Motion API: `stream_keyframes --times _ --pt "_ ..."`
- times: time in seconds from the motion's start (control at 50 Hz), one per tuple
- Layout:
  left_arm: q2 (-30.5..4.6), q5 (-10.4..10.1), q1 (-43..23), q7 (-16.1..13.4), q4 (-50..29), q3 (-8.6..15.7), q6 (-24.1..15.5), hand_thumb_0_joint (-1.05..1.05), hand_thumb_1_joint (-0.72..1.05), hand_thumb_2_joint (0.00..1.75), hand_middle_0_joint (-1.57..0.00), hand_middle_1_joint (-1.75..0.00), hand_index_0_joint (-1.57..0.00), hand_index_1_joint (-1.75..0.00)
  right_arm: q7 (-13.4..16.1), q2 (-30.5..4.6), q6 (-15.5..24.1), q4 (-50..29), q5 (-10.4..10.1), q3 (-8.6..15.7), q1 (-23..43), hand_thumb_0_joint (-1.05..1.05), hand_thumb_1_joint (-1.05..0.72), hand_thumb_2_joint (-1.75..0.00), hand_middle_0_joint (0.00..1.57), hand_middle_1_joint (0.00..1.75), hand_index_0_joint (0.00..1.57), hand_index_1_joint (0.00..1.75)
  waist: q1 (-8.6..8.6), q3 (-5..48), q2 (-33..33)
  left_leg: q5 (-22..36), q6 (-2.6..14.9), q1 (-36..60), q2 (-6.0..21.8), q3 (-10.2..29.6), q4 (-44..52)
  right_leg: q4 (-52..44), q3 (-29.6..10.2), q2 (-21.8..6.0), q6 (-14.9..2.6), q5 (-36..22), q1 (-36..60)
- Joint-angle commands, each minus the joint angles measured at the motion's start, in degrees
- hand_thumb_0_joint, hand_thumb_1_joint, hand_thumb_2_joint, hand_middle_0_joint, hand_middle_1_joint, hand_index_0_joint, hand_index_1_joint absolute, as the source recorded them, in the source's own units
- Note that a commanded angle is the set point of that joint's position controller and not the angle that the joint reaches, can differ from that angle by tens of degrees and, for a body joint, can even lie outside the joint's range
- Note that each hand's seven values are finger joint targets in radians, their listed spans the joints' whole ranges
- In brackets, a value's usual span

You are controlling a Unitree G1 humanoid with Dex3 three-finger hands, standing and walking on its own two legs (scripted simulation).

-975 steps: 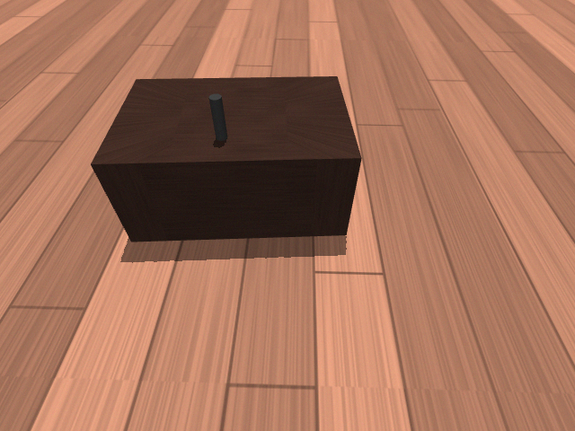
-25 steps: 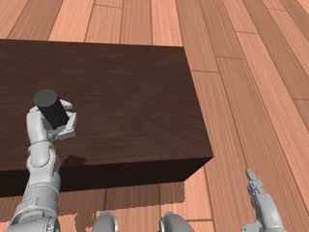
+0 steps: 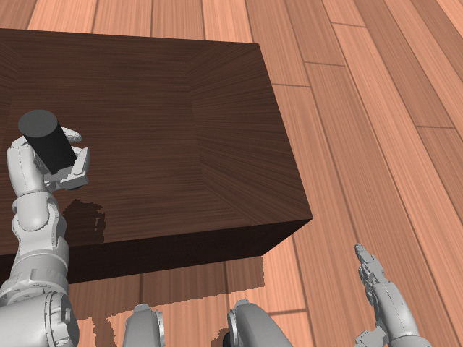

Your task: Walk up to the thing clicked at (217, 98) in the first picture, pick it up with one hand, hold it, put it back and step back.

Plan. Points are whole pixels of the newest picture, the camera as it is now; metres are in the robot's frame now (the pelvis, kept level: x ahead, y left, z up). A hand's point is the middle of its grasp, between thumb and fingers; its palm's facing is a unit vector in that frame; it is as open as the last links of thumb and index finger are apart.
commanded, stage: crouch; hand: left
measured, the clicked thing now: (58, 155) +0.46 +0.22 +0.00
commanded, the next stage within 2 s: lower in 0.24 s
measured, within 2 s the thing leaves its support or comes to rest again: rests again in 1.16 s
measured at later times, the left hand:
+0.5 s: hand (77, 157) +0.49 +0.21 -0.05, palm faces +0.24 -0.97 -0.02, open 5.7 cm
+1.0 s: hand (83, 166) +0.51 +0.22 -0.11, palm faces +0.23 -0.97 -0.04, open 5.7 cm
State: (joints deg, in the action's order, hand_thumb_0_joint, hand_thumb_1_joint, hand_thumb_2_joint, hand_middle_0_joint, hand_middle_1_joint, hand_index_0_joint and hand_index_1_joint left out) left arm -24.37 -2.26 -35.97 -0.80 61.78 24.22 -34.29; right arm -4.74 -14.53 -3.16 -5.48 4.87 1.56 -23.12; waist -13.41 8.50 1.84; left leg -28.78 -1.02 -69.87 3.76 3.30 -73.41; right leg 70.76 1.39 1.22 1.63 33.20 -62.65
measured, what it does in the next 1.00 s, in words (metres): lowers itself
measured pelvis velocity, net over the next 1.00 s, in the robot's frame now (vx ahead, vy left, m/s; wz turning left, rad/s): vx -0.01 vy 0.00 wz -0.04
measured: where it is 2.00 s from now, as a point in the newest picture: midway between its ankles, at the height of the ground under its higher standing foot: outside the picture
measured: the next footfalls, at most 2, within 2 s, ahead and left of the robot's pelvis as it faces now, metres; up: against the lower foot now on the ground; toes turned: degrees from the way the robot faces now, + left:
none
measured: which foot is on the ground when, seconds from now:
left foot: down 0.00-1.00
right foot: down 0.00-1.00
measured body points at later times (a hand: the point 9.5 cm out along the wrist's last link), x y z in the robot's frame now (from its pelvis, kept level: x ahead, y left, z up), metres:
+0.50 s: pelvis -0.01 +0.00 -0.02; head +0.16 +0.06 +0.39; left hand +0.48 +0.26 -0.05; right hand +0.15 -0.27 +0.02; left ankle +0.04 +0.12 -0.62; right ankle +0.00 -0.14 -0.62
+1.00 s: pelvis -0.01 +0.00 -0.06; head +0.18 +0.08 +0.34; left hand +0.49 +0.27 -0.10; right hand +0.15 -0.26 +0.01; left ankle +0.04 +0.12 -0.62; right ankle +0.00 -0.14 -0.62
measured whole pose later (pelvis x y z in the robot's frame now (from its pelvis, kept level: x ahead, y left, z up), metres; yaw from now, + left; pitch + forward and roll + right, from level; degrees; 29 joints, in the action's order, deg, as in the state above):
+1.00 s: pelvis -0.01 +0.00 -0.06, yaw -2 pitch +32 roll -7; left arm -35.7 1.7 -43.4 -0.8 70.9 30.0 -35.5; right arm -6.1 -16.6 -1.8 -14.1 5.2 2.7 -21.9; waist -20.9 9.6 1.3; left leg -31.9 -1.0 -87.6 4.3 5.8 -86.7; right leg 83.1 2.9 2.4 1.8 36.3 -79.3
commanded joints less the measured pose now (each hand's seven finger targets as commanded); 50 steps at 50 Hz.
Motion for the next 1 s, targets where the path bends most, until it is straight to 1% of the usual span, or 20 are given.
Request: stream_keyframes --times 0.0,0.04,0.16,0.2,0.26,0.32,0.4,0.5,0.52,0.54,0.58,0.62,0.64,0.68,0.74,0.76,0.78,0.84,0.96,0.98 --pt "-12.6 -0.2 -24.8 0.0 -14.0 0.8 -4.8 0.00 0.58 1.31 -1.35 -1.40 -1.36 -1.40 0.7 -9.3 2.7 -9.9 -0.2 6.0 -2.3 0.00 0.55 -0.05 0.05 0.05 0.05 0.05 0.79 31.4 -16.5 24.3 0.87 30.3 -1.0 0.4 6.5 -6.1 1.3 1.4 -2.53 -22.9 5.6" --pt "-14.2 0.0 -26.0 -0.3 -13.2 1.9 -5.0 0.00 0.61 1.32 -1.35 -1.41 -1.36 -1.41 0.9 -10.4 2.8 -10.2 -0.3 7.6 -0.8 0.00 0.55 -0.05 0.05 0.05 0.05 0.05 0.26 31.9 -17.4 23.3 0.87 30.5 -0.8 0.7 6.2 -5.6 1.4 1.5 -2.69 -21.4 4.4" --pt "-17.6 0.7 -28.4 -0.8 -10.5 3.5 -5.4 0.00 0.59 1.31 -1.33 -1.40 -1.34 -1.40 1.1 -9.9 2.9 -12.5 -0.3 6.4 -0.3 0.00 0.55 -0.05 0.05 0.05 0.05 0.05 -1.29 30.1 -14.6 12.1 1.64 22.7 -1.3 0.4 6.0 -7.0 -0.5 1.2 -2.06 -15.1 5.4" --pt "-18.3 0.6 -28.8 -0.6 -8.5 3.9 -5.3 0.00 0.60 1.30 -1.33 -1.40 -1.35 -1.39 1.2 -10.3 3.1 -13.2 -0.4 6.7 -0.6 0.00 0.55 -0.05 0.05 0.05 0.05 0.05 -1.92 30.4 -14.7 11.3 1.72 22.4 -1.3 0.5 5.8 -6.8 -0.3 1.3 -2.09 -14.2 4.5" --pt "-18.9 0.4 -28.5 -0.3 -6.3 4.3 -5.1 0.00 0.61 1.29 -1.32 -1.38 -1.33 -1.37 1.4 -11.1 3.5 -14.2 -0.6 7.4 -1.5 0.00 0.55 -0.05 0.05 0.05 0.05 0.05 -3.01 31.2 -13.5 12.3 2.11 21.2 -1.4 0.4 4.5 -6.4 -0.7 1.4 -1.80 -15.8 4.6" --pt "-20.5 0.7 -31.0 0.0 -8.8 4.2 -5.4 0.00 0.60 1.27 -1.30 -1.35 -1.31 -1.35 1.3 -10.7 3.7 -14.2 -0.6 7.1 -1.2 0.00 0.55 -0.05 0.05 0.05 0.05 0.05 -2.44 33.4 -16.2 14.9 2.02 22.8 -1.5 0.3 3.5 -5.5 -0.8 1.4 -1.93 -17.8 4.5" --pt "-18.3 1.2 -26.4 0.4 -0.9 3.9 -4.6 0.00 0.56 1.27 -1.32 -1.39 -1.33 -1.39 1.2 -11.3 3.8 -13.6 -0.7 7.5 -1.2 0.00 0.53 -0.06 0.05 0.05 0.05 0.05 -3.21 30.4 -15.2 16.7 2.09 20.7 -1.3 0.6 2.4 -4.1 0.3 1.9 -2.26 -18.8 1.4" --pt "-22.3 1.9 -29.0 0.2 -5.0 5.4 -6.2 0.00 0.57 1.30 -1.34 -1.42 -1.35 -1.42 0.6 -12.0 4.3 -15.8 -0.6 8.2 -0.7 0.00 0.53 -0.06 0.05 0.05 0.05 0.05 -3.25 33.6 -18.1 19.3 1.63 22.6 -1.1 1.2 0.9 -1.5 1.4 2.3 -2.80 -19.1 -0.9" --pt "-20.6 1.6 -28.6 0.3 -3.8 4.7 -6.4 0.00 0.58 1.31 -1.35 -1.43 -1.36 -1.43 0.7 -12.5 4.3 -15.3 -0.5 9.2 -1.5 0.00 0.53 -0.06 0.05 0.05 0.05 0.05 -4.02 33.3 -18.6 20.3 1.37 23.3 -1.0 1.6 0.7 -1.0 1.8 2.4 -2.90 -19.3 -1.8" --pt "-23.0 1.8 -29.6 0.1 -6.5 6.1 -7.0 0.00 0.59 1.32 -1.35 -1.43 -1.36 -1.43 0.5 -12.2 4.3 -13.9 -0.3 8.9 -2.1 0.00 0.53 -0.06 0.05 0.05 0.05 0.05 -3.50 33.7 -20.3 20.8 1.24 23.3 -0.9 1.6 0.4 -0.4 1.8 2.4 -3.00 -19.2 -2.5" --pt "-21.8 2.1 -28.9 0.4 -4.6 5.2 -6.9 0.00 0.60 1.30 -1.33 -1.41 -1.34 -1.41 0.3 -12.2 4.6 -15.3 -0.3 8.8 -1.1 0.00 0.53 -0.06 0.05 0.05 0.05 0.05 -4.10 34.7 -20.5 22.6 1.12 24.6 -0.6 2.2 -0.2 0.3 2.3 2.6 -3.09 -19.5 -3.7" --pt "-23.4 2.1 -31.1 0.6 -8.1 5.5 -7.5 0.00 0.59 1.31 -1.34 -1.42 -1.35 -1.42 0.2 -11.8 4.8 -15.2 -0.2 8.5 -1.7 0.00 0.52 -0.06 0.05 0.05 0.05 0.05 -4.61 37.2 -22.7 24.1 1.16 25.7 -0.6 2.1 -1.6 1.1 2.0 2.5 -2.96 -20.6 -4.1" --pt "-20.9 2.1 -29.9 0.9 -5.2 4.4 -7.2 0.00 0.56 1.31 -1.35 -1.42 -1.35 -1.42 0.1 -11.7 4.8 -17.3 -0.2 8.1 -0.9 0.00 0.52 -0.06 0.05 0.05 0.05 0.05 -5.07 36.5 -21.6 24.1 0.83 25.6 -0.4 2.7 -1.2 1.4 2.5 2.7 -3.09 -19.9 -4.9" --pt "-24.3 2.5 -31.4 0.4 -7.8 5.7 -7.4 0.00 0.55 1.31 -1.34 -1.41 -1.34 -1.42 0.1 -12.2 4.5 -14.8 0.1 8.8 -2.6 0.00 0.52 -0.06 0.05 0.05 0.05 0.05 -4.69 36.6 -25.4 24.1 0.60 26.3 -0.4 2.5 -1.8 1.8 2.2 2.5 -3.19 -19.1 -6.5" --pt "-22.4 2.9 -30.7 0.4 -5.5 4.3 -6.8 0.00 0.58 1.32 -1.34 -1.42 -1.34 -1.42 0.0 -12.7 4.4 -15.5 0.2 9.6 -2.2 0.00 0.52 -0.06 0.05 0.05 0.05 0.05 -5.89 35.3 -25.2 21.3 0.70 24.5 -0.4 2.6 -2.5 2.4 2.2 2.5 -3.19 -17.8 -7.9" --pt "-24.7 3.0 -30.7 0.2 -7.1 5.9 -6.8 0.00 0.58 1.32 -1.34 -1.42 -1.34 -1.42 0.0 -13.1 4.3 -15.4 0.3 9.6 -2.5 0.00 0.52 -0.06 0.05 0.05 0.05 0.05 -5.30 36.1 -25.3 21.1 1.00 23.8 -0.5 2.2 -3.1 2.3 2.0 2.5 -3.12 -18.1 -7.3" --pt "-23.3 3.2 -29.5 0.2 -4.7 5.0 -6.3 0.00 0.58 1.32 -1.34 -1.42 -1.34 -1.42 0.0 -13.3 4.4 -17.2 0.1 9.8 -1.4 0.00 0.52 -0.06 0.05 0.05 0.05 0.05 -5.85 36.1 -24.5 21.5 1.00 24.3 -0.4 2.5 -3.3 2.5 2.1 2.6 -3.12 -18.1 -7.8" --pt "-25.1 3.3 -30.5 0.0 -6.6 6.0 -6.3 0.00 0.58 1.35 -1.37 -1.46 -1.37 -1.46 0.0 -13.2 4.3 -17.2 0.1 10.0 -1.8 0.00 0.53 -0.06 0.05 0.05 0.05 0.05 -5.55 35.9 -25.0 19.2 1.06 22.3 -0.6 2.3 -3.6 3.0 1.9 2.5 -3.12 -17.1 -7.7" --pt "-23.2 3.1 -27.2 -0.1 -0.9 5.9 -5.7 0.00 0.57 1.34 -1.35 -1.45 -1.36 -1.45 -0.3 -13.0 4.4 -19.5 -0.3 9.2 -1.2 0.00 0.53 -0.06 0.05 0.05 0.05 0.05 -6.65 34.1 -20.5 17.9 1.89 16.4 -0.8 2.3 -5.1 3.5 1.7 2.6 -2.74 -18.2 -6.6" --pt "-25.2 3.2 -28.9 -0.1 -3.4 6.5 -6.2 0.00 0.57 1.34 -1.36 -1.45 -1.37 -1.45 -0.2 -13.2 4.5 -19.7 -0.4 9.5 -1.3 0.00 0.53 -0.06 0.05 0.05 0.05 0.05 -6.46 34.6 -21.0 16.9 1.76 16.1 -0.9 2.2 -5.1 3.4 1.4 2.5 -2.67 -17.5 -6.6"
